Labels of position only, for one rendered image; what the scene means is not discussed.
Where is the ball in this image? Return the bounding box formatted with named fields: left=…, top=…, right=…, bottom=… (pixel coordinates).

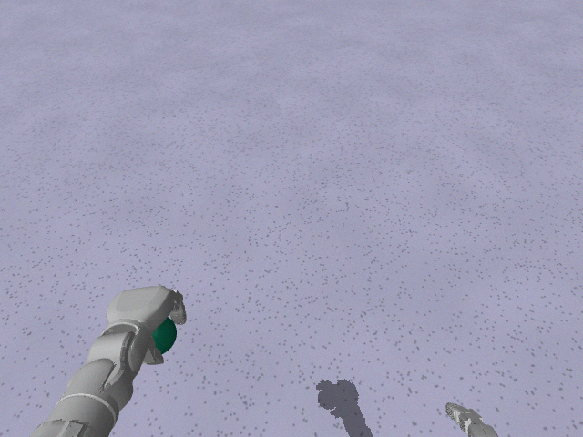
left=151, top=317, right=177, bottom=354

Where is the left robot hand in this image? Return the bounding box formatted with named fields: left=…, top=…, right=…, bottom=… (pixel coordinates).
left=107, top=286, right=187, bottom=365

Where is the right robot hand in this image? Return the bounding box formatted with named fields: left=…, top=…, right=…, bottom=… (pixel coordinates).
left=445, top=403, right=498, bottom=437

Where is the left robot arm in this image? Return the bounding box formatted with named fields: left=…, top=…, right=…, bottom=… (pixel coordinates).
left=30, top=319, right=151, bottom=437

